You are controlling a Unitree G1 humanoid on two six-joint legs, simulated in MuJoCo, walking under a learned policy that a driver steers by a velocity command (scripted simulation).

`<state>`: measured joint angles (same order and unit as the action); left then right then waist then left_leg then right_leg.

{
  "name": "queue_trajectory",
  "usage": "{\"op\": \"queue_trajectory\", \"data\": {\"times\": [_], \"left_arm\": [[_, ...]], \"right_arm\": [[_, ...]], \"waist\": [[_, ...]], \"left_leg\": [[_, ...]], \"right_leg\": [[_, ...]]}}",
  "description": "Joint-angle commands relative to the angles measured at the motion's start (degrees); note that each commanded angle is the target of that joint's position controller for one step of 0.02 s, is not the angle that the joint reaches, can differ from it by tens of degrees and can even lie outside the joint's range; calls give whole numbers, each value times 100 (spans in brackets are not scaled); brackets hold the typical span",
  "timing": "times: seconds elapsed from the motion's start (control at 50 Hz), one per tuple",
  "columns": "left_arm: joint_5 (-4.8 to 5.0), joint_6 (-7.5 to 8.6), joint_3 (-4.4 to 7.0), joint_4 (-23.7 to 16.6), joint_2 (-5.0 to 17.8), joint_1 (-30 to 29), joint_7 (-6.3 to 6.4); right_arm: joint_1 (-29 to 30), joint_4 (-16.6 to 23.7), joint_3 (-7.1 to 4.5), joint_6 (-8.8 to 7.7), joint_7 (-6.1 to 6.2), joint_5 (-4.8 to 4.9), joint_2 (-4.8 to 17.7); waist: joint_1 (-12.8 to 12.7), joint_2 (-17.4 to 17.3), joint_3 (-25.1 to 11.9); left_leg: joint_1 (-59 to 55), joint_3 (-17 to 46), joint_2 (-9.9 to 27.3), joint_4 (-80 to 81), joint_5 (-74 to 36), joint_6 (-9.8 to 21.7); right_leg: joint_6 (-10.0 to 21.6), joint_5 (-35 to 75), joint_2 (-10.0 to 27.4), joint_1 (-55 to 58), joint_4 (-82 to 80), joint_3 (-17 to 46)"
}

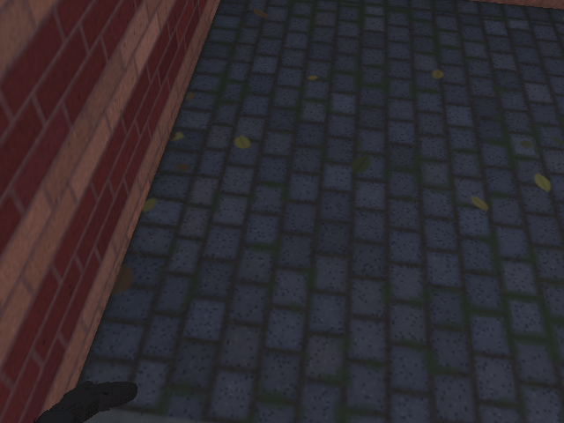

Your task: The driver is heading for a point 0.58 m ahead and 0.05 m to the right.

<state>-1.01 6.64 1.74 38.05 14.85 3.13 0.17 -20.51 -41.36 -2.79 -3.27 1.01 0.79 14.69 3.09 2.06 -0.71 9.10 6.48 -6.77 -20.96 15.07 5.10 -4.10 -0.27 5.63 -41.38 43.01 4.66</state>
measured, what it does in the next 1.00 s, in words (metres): walks ahead: right foot, then left foot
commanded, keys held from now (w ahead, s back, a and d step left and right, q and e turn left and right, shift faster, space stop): w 0.60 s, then no key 0.40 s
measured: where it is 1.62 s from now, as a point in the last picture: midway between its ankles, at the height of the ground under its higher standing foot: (288, 413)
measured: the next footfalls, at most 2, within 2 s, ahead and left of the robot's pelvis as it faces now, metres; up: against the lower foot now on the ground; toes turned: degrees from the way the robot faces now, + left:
right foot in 0.14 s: +0.28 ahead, -0.14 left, +0.00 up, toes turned +3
left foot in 0.64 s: +0.50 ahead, +0.09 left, +0.00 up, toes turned +4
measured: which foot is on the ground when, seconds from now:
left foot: down 0.00-0.14, up 0.16-0.62, down 0.64-1.00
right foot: up 0.00-0.12, down 0.14-0.64, up 0.66-0.98, down 1.00-1.00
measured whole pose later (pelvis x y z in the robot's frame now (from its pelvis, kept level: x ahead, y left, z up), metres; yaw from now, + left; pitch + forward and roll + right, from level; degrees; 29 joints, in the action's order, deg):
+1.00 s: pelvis +0.47 -0.03 +0.00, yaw +3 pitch +1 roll +1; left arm -1.8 1.2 1.5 42.9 15.1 8.7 0.0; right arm -14.7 -46.6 -0.7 -3.1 0.0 -1.3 14.9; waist 0.3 2.8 0.1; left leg 12.6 -1.1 0.0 -25.9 13.9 0.0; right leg -0.7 -3.7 0.8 -20.8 28.8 3.0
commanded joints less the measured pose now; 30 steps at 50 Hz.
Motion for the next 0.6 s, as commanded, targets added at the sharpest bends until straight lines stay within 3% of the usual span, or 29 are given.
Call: {"op": "queue_trajectory", "data": {"times": [0.02,0.06,0.1,0.12,0.14,0.16,0.18,0.2,0.22,0.24,0.26,0.3,0.32,0.38,0.42,0.46,0.48,0.54,0.58,0.6], "left_arm": [[74,124,90,-474,369,-581,-92],[83,165,168,-565,512,-637,-165],[74,199,260,-533,634,-285,-206],[49,223,340,-420,743,177,-198],[4,248,442,-239,930,957,-183],[-31,231,514,-98,1297,2094,-136],[-7,171,605,98,1679,2329,-205],[156,123,492,50,1056,2188,-171],[177,64,423,0,804,1759,-84],[85,21,332,-33,708,1362,-85],[46,14,283,-25,605,1166,-111],[28,45,218,87,434,1104,-140],[67,45,243,169,497,1174,-137],[136,12,318,290,777,1248,-119],[159,-36,351,339,923,1326,-117],[195,-70,370,421,1042,1514,-133],[162,-76,367,402,1078,1485,-146],[184,-139,376,458,1214,1686,-182],[202,-205,379,467,1256,1656,-174],[205,-208,360,475,1260,1583,-179]], "right_arm": [[-348,126,-234,-54,21,18,877],[-338,75,-241,-34,7,14,886],[-155,72,-268,-10,1,-25,943],[7,102,-267,-3,-5,-28,943],[108,147,-213,-13,-21,-52,796],[35,251,-91,-39,-17,-164,499],[-1331,115,53,-151,-89,75,-9],[-1033,-40,-51,-173,-76,178,630],[-41,183,-118,-192,-78,168,922],[410,339,-113,-202,-70,7,871],[561,395,-146,-196,-66,-90,803],[329,367,-141,-136,-95,-33,590],[260,317,-113,-111,-81,16,485],[692,454,-19,-107,-68,-82,284],[1125,541,44,-149,-94,-60,187],[1513,618,53,-185,-130,4,250],[1667,699,46,-203,-136,15,350],[2011,851,19,-268,-198,38,498],[1846,879,-27,-303,-242,26,611],[1478,777,-66,-294,-220,-25,694]], "waist": [[167,-762,55],[138,-830,110],[-76,-986,62],[-359,-977,-155],[-744,-806,-655],[-1121,-19,-1514],[-515,2166,-2264],[-747,1203,-1710],[-861,512,-816],[-661,-142,-511],[-490,-158,-211],[-228,221,-158],[-193,322,-124],[-274,240,15],[-464,251,51],[-659,246,112],[-729,276,187],[-874,198,166],[-685,233,118],[-439,198,-16]], "left_leg": [[224,851,1354,347,-1209,800],[-252,1134,1602,56,-1325,699],[-508,1201,1695,-323,-2133,541],[-468,1048,1538,-805,-3048,410],[-105,762,1210,-1803,-3563,225],[952,338,715,-3752,-1963,11],[2881,206,-113,-5669,1807,-303],[3620,517,331,-6444,1465,-327],[3802,313,572,-6465,910,-312],[3488,123,837,-6077,448,-291],[3245,53,993,-5689,289,-310],[2751,-69,1175,-5026,197,-334],[2629,-207,1182,-4730,258,-391],[2515,-437,1271,-3374,-9,-550],[2331,-527,1237,-2426,-540,-570],[2250,-577,1130,-1748,-993,-583],[2213,-593,1107,-1527,-1089,-588],[2145,-668,995,-1133,-1165,-487],[1803,-740,888,-821,-910,-319],[1208,-850,747,-508,-901,-228]], "right_leg": [[79,572,-355,681,-732,-313],[293,203,-381,584,-1001,-247],[540,-259,-492,978,-1219,-335],[696,-253,-662,1675,-1411,-506],[941,2,-533,2887,-1353,-395],[1425,3,559,4600,-1347,983],[2562,-907,1803,6338,-2202,4138],[2381,-2325,1696,6007,-2545,4425],[2062,-2198,1437,5112,-2582,3261],[1898,-1402,1209,4187,-2635,2503],[1868,-644,962,3560,-2715,2016],[1792,-49,602,3066,-2954,1319],[1784,204,490,3010,-3005,1027],[1823,599,456,2888,-3185,578],[1767,426,400,2959,-3221,405],[1746,140,426,3188,-3198,397],[1753,92,434,3271,-3161,421],[1728,221,600,3747,-2928,563],[1624,571,677,3934,-2607,627],[1501,1100,550,3893,-2198,514]]}}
